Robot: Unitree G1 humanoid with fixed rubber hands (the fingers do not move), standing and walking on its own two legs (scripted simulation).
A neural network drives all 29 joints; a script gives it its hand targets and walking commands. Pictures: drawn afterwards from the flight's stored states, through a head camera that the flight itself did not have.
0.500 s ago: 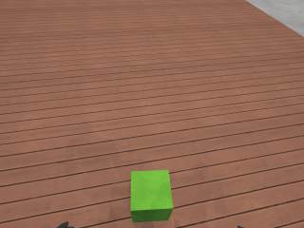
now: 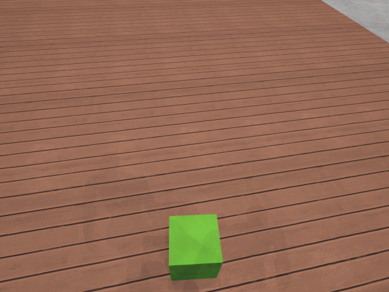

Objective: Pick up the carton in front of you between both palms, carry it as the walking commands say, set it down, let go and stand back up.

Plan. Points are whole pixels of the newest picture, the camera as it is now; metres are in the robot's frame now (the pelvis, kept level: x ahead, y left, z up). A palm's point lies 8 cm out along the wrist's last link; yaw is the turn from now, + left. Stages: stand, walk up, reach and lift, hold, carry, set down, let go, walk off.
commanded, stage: stand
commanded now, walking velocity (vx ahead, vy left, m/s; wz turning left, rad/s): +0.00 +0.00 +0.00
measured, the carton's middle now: (193, 248) +0.41 -0.01 -0.64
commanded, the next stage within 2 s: none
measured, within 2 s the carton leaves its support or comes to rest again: neither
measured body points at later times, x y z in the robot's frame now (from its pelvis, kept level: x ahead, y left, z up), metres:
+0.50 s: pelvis -0.02 +0.00 +0.00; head -0.03 +0.01 +0.45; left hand -0.06 +0.23 -0.15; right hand -0.06 -0.23 -0.15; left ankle -0.06 +0.11 -0.73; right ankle -0.07 -0.12 -0.73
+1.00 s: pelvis -0.04 +0.00 +0.01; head -0.04 +0.00 +0.46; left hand -0.09 +0.21 -0.16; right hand -0.09 -0.21 -0.15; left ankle -0.06 +0.11 -0.73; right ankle -0.07 -0.12 -0.73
